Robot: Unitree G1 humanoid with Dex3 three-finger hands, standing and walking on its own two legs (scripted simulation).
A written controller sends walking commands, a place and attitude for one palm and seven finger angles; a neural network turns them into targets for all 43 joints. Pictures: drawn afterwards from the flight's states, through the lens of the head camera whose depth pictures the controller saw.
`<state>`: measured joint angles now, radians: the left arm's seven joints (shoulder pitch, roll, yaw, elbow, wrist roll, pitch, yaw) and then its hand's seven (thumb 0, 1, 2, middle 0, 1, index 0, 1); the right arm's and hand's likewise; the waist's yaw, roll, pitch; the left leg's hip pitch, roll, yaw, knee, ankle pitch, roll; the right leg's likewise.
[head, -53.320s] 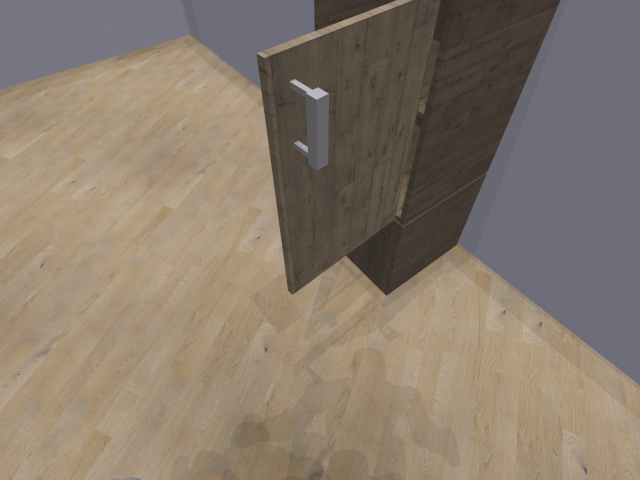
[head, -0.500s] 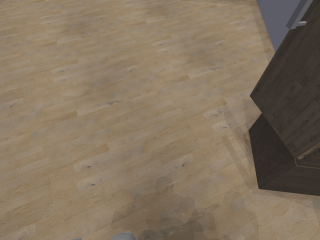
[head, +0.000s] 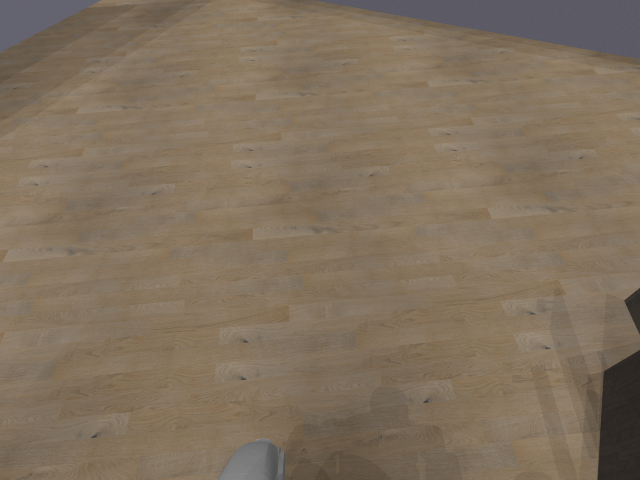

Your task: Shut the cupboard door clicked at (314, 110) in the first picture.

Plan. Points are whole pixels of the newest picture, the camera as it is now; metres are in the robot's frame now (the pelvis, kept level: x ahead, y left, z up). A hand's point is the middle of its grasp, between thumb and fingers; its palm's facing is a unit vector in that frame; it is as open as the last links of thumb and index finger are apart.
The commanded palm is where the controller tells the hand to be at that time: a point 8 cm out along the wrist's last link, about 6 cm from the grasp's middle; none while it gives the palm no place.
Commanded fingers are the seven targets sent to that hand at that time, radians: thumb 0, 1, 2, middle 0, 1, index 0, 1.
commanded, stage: walk to a spot facing it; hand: left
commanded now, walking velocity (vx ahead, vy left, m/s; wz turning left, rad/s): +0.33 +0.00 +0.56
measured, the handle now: out of the picture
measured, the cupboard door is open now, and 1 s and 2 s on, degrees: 22 22 22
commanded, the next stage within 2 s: turn to face it in 0.68 s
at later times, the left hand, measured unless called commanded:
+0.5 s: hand (157, 410) +0.23 +0.27 -0.16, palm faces +0.22 -0.96 -0.19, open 7.3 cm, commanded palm none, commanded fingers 0.00 0.90 0.90 -0.20 -0.30 -0.20 -0.30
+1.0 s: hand (187, 337) +0.36 +0.26 -0.18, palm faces +0.34 -0.92 -0.21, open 7.1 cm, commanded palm none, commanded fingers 0.00 0.90 0.90 -0.20 -0.30 -0.20 -0.30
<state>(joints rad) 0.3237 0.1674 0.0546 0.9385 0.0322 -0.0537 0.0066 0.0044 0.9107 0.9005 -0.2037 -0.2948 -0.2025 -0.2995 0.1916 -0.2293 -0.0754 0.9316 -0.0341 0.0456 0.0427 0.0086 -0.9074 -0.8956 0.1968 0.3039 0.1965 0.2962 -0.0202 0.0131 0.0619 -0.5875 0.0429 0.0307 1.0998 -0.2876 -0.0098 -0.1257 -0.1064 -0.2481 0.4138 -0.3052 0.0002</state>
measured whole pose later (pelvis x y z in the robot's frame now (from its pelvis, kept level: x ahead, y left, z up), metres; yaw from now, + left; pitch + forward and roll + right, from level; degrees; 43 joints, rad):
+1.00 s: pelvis +0.38 +0.08 -0.01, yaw +16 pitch +0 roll -1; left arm 0.27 0.16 0.05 1.00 0.02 -0.04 0.02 -0.02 0.95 0.90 -0.20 -0.29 -0.20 -0.30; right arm 0.20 -0.18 -0.04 1.01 -0.03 -0.01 -0.01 0.01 -0.93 -0.90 0.20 0.30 0.20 0.30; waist 0.01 0.01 0.06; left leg -0.41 0.07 0.07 0.65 -0.21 -0.02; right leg -0.18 -0.04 -0.15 0.47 -0.28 -0.01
